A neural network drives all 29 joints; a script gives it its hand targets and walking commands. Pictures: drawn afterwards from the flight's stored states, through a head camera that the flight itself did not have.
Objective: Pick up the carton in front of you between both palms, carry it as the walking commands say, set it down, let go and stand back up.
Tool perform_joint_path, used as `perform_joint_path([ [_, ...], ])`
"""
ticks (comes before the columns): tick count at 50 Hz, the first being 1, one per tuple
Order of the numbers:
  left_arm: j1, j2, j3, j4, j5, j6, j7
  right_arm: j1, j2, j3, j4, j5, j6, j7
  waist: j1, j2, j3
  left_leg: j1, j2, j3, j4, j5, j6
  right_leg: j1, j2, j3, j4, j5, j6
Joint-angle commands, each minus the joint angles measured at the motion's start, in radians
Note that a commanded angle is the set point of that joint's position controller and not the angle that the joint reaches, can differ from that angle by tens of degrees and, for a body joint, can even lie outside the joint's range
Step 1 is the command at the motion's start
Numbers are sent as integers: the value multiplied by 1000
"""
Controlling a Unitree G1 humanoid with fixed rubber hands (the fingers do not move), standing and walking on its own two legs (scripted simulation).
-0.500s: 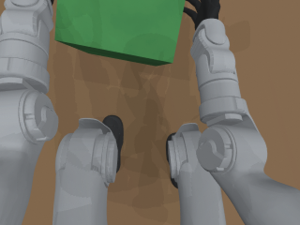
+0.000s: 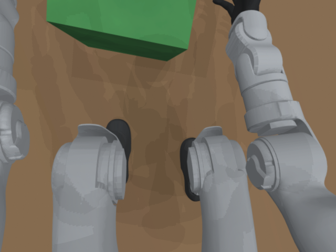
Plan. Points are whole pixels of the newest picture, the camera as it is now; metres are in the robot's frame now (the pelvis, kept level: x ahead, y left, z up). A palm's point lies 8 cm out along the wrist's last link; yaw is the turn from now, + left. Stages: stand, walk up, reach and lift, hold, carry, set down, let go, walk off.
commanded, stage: set down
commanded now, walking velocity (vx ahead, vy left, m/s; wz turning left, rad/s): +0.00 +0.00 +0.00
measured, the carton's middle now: out of the picture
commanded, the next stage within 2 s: let go in 0.92 s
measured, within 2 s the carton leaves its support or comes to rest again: neither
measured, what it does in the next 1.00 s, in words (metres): rises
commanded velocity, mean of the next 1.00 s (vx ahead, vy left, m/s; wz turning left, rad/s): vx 0.00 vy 0.00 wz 0.00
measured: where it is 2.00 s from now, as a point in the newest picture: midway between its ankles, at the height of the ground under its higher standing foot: (157, 172)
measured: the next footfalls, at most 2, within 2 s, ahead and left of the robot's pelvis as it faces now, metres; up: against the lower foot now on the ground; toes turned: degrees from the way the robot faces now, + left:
none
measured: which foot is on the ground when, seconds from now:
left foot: down 0.00-1.00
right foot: down 0.00-1.00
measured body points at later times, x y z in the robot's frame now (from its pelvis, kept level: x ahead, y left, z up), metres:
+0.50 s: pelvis +0.02 +0.01 +0.13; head +0.35 +0.08 +0.42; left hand +0.55 +0.31 +0.00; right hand +0.56 -0.08 +0.01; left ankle +0.14 +0.12 -0.34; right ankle +0.11 -0.12 -0.34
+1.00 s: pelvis +0.05 +0.02 +0.26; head +0.35 +0.09 +0.59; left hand +0.55 +0.32 +0.15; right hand +0.55 -0.09 +0.16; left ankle +0.14 +0.12 -0.34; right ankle +0.11 -0.12 -0.34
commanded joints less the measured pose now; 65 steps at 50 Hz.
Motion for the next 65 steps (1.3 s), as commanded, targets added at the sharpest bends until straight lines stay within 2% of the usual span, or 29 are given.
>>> perform_joint_path([
  [1,-277,154,6,-147,17,19,-2,-225,-71,-42,-175,-24,6,-23,28,172,-1476,1061,5,26,-201,241,-1,349,-38,-125,-279,165,-4],
  [4,-263,124,18,-179,48,56,-2,-190,-62,-83,-200,-60,35,-35,5,205,-1475,1086,-12,37,-265,215,-7,330,-34,-129,-340,145,-15],
  [9,-199,53,53,-157,107,69,-14,-115,-30,-158,-136,-131,40,-14,-24,219,-1319,1008,-21,25,-355,213,-17,230,-37,-117,-425,146,-18],
  [16,-128,16,98,-156,161,56,-22,-54,9,-182,-134,-166,22,17,-9,210,-1353,1045,-31,21,-467,284,-22,236,-31,-116,-537,189,-7],
  [23,-92,34,134,-256,177,73,-29,-4,6,-153,-256,-154,39,15,5,202,-1522,1223,-46,39,-572,371,-24,342,-24,-126,-657,236,5],
  [28,-60,32,137,-323,169,97,-42,44,5,-141,-330,-148,60,13,-7,211,-1577,1357,-55,38,-659,418,-26,394,-26,-125,-752,258,7],
  [32,-31,19,140,-339,171,108,-53,86,13,-146,-347,-155,68,20,-21,220,-1563,1432,-59,29,-736,447,-29,421,-34,-118,-834,275,6],
  [41,47,-19,180,-312,220,95,-70,176,45,-170,-333,-192,55,48,-38,212,-1481,1521,-62,17,-917,497,-26,544,-51,-95,-1024,337,9],
  [46,90,-49,203,-283,252,79,-75,219,67,-185,-320,-219,43,65,-41,197,-1414,1550,-61,8,-1014,504,-22,626,-62,-81,-1120,367,10],
  [47,102,-52,213,-280,264,75,-74,225,71,-184,-321,-226,40,70,-34,192,-1405,1559,-60,6,-1032,508,-20,640,-64,-78,-1137,371,11],
  [51,206,-89,239,-305,314,68,-57,327,62,-177,-327,-259,26,92,-27,192,-1451,1692,-55,-6,-1096,589,-21,707,-64,-77,-1202,401,7],
  [56,460,-166,236,-436,334,55,-10,556,16,-120,-370,-299,-2,144,-26,191,-1488,1916,-46,-28,-1179,688,-29,792,-67,-75,-1289,414,-16],
  [61,657,-204,187,-597,279,22,14,715,-24,-67,-435,-291,-37,199,-36,163,-1374,1952,-41,-32,-1281,628,-28,951,-90,-49,-1381,430,-37],
  [65,809,-227,149,-644,242,-4,9,857,-29,-34,-425,-261,-65,231,-42,161,-1252,1964,-36,-29,-1343,592,-25,1052,-105,-26,-1448,445,-46],
])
